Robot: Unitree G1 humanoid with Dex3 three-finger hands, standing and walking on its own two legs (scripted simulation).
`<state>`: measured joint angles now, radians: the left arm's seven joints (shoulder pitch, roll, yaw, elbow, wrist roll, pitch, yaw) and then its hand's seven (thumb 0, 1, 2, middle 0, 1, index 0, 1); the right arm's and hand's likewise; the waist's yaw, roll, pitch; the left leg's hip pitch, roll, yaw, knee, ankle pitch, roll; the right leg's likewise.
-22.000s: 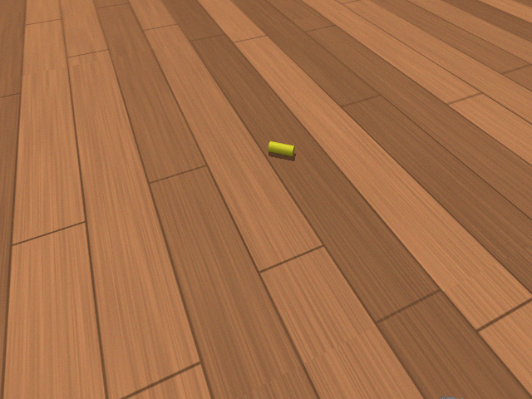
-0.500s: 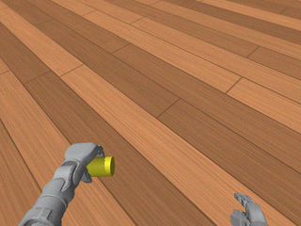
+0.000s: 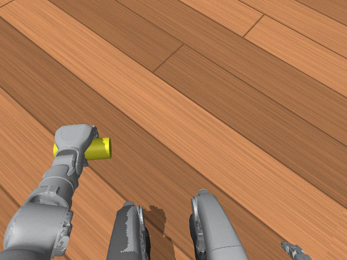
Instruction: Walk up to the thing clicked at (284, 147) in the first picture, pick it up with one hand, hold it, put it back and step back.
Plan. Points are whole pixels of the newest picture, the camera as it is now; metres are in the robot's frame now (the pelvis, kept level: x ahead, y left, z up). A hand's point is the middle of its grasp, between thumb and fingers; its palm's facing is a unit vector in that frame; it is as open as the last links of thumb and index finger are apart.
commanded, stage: crouch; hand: left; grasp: from above
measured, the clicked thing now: (84, 149) +0.41 +0.22 -0.14
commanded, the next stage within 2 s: lower in 1.26 s
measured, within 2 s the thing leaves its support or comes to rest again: neither
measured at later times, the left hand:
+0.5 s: hand (99, 158) +0.44 +0.22 -0.32, palm faces -0.45 +0.00 -0.89, open 8.8 cm
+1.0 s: hand (104, 161) +0.45 +0.22 -0.40, palm faces -0.47 +0.00 -0.88, open 8.8 cm
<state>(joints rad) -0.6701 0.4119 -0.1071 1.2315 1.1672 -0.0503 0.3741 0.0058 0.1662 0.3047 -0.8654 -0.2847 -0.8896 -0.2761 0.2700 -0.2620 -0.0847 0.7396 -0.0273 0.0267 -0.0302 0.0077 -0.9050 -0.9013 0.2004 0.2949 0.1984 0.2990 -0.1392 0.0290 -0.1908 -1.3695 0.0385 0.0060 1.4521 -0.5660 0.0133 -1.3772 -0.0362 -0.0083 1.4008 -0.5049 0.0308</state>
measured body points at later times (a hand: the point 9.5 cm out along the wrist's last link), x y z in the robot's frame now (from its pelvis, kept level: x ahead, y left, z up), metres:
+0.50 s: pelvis -0.02 +0.00 -0.16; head +0.21 +0.03 +0.23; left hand +0.46 +0.22 -0.27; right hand +0.05 -0.28 -0.28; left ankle +0.05 +0.11 -0.58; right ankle +0.07 -0.14 -0.58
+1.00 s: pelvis -0.03 +0.00 -0.23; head +0.22 +0.04 +0.14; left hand +0.47 +0.22 -0.35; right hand -0.01 -0.29 -0.34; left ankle +0.05 +0.11 -0.58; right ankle +0.07 -0.14 -0.58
